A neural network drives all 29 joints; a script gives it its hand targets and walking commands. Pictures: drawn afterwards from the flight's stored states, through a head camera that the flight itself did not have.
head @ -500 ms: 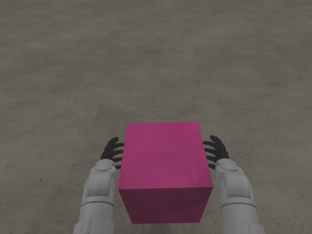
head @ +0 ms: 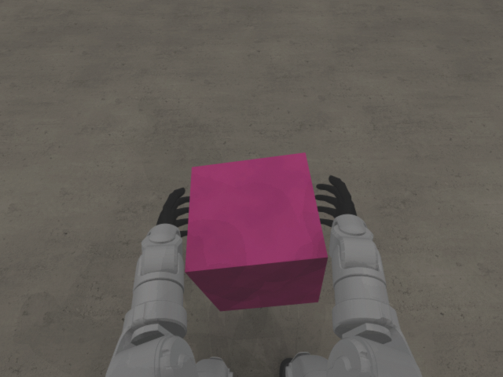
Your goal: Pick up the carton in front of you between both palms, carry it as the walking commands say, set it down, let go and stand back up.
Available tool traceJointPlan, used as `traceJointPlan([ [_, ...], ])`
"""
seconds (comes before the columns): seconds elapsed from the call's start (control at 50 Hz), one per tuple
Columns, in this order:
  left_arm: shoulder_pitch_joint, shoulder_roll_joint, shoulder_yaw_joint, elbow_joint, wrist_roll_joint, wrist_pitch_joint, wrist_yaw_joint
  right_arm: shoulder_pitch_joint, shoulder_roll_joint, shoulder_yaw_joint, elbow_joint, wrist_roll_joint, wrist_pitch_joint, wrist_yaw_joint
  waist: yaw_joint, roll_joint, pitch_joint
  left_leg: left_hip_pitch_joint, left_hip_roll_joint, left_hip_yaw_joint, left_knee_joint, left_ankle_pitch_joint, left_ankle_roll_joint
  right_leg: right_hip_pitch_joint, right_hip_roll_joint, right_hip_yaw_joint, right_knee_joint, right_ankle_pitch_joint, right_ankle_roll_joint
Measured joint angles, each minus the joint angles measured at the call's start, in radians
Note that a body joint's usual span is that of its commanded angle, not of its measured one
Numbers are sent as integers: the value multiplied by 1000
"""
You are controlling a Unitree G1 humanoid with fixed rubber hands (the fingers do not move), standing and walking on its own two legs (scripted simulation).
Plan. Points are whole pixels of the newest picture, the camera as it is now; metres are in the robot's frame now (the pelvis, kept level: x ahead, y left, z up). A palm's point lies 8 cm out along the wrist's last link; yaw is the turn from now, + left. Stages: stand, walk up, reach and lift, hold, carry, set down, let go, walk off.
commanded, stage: set down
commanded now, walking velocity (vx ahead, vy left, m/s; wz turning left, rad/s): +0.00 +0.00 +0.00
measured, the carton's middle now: (259, 238) +0.36 +0.01 -0.10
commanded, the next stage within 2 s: none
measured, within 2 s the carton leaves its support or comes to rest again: rests again in 1.96 s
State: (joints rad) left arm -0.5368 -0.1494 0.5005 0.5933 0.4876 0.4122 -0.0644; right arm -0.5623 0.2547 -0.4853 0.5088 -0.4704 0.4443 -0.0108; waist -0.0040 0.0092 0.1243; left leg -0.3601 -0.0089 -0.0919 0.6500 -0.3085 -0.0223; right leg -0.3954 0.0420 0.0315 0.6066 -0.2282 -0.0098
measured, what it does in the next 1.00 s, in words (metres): lowers itself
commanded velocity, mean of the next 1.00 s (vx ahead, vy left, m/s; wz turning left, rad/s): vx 0.00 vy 0.00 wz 0.00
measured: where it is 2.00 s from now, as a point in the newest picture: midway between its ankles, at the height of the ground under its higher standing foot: outside the picture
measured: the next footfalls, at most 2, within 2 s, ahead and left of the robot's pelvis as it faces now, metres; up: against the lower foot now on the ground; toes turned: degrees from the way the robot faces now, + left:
none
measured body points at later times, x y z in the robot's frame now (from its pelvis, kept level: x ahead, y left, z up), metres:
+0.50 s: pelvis -0.03 +0.01 -0.12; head +0.21 -0.01 +0.26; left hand +0.42 +0.14 -0.20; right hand +0.41 -0.16 -0.20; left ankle +0.02 +0.14 -0.72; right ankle +0.05 -0.12 -0.72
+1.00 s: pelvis -0.06 +0.00 -0.25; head +0.25 -0.01 +0.08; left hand +0.46 +0.12 -0.37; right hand +0.44 -0.18 -0.36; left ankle +0.02 +0.14 -0.72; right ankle +0.05 -0.12 -0.72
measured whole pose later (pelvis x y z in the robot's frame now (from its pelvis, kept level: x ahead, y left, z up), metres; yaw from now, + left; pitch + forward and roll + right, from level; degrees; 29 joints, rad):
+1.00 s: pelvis -0.06 +0.00 -0.25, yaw +2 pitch +48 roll +3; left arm -1.08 0.03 0.39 0.71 0.18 0.29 0.09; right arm -1.04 0.01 -0.49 0.61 -0.21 0.26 -0.06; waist -0.06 0.01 -0.11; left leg -2.00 -0.12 -0.06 1.69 -0.54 -0.06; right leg -2.06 0.10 0.11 1.66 -0.44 0.06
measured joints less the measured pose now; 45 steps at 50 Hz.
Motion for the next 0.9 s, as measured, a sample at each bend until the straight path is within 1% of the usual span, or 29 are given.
traceJointPlan([
  [0.06,-25,11,-14,-8,-38,-73,16,-5,-6,-3,0,32,-106,-5,4,-9,3,-160,-5,-5,70,-9,-7,-158,2,0,66,-7,3],
  [0.1,-55,22,-13,6,-70,-115,26,-23,-17,-5,13,48,-164,-10,-8,-10,6,-272,-14,-10,119,-13,-8,-268,-1,-3,114,-13,4],
  [0.18,-93,47,-55,7,-137,-187,51,-48,-38,9,-8,117,-235,-24,-30,-9,-18,-502,-33,-6,214,-25,-6,-502,-6,10,215,-28,13],
  [0.24,-111,52,-86,-7,-184,-218,72,-57,-70,36,-21,168,-271,-27,-37,-7,-67,-673,-44,6,286,-37,-2,-678,-6,29,293,-41,25],
  [0.28,-116,54,-113,-27,-208,-225,90,-59,-90,56,-40,204,-277,-28,-36,-4,-107,-774,-48,12,337,-50,-2,-782,0,44,345,-52,32],
  [0.34,-125,48,-131,-50,-241,-223,106,-68,-110,60,-62,234,-276,-18,-34,4,-170,-902,-58,16,408,-71,-2,-914,4,58,419,-71,40],
  [0.42,-157,45,-113,-59,-276,-193,115,-113,-121,41,-45,255,-255,-10,-24,-3,-226,-1012,-65,30,492,-99,-3,-1033,13,77,513,-99,46],
  [0.48,-211,58,-84,-31,-267,-161,109,-172,-127,25,-19,238,-220,-16,-18,2,-252,-1077,-69,29,554,-119,-6,-1100,18,77,576,-117,46],
  [0.56,-267,77,-44,14,-231,-140,94,-244,-119,-1,14,183,-179,-23,-15,8,-290,-1163,-72,27,630,-144,-11,-1187,27,75,650,-139,47],
  [0.62,-300,97,-35,32,-227,-119,91,-286,-118,-20,52,138,-175,-24,-26,9,-308,-1225,-79,23,677,-156,-16,-1249,28,73,698,-151,45],
  [0.66,-323,103,-34,50,-228,-113,97,-305,-125,-32,79,125,-179,-26,-37,11,-318,-1271,-87,18,707,-161,-20,-1294,25,69,732,-161,44],
  [0.72,-359,103,-40,79,-225,-119,109,-322,-147,-46,94,142,-184,-21,-44,15,-332,-1350,-97,13,767,-176,-26,-1372,24,64,792,-177,43],
  [0.8,-400,107,-53,107,-241,-143,126,-338,-185,-14,81,180,-178,-29,-50,21,-332,-1455,-101,11,852,-197,-32,-1476,35,62,871,-193,48],
  [0.84,-423,116,-63,110,-243,-149,135,-364,-197,-17,85,206,-178,-30,-52,19,-318,-1499,-99,15,894,-207,-32,-1522,44,66,910,-197,53],
  [0.9,-465,134,-77,115,-256,-145,142,-407,-214,-15,85,221,-170,-34,-55,9,-284,-1555,-101,25,950,-218,-35,-1583,54,76,967,-202,60],
])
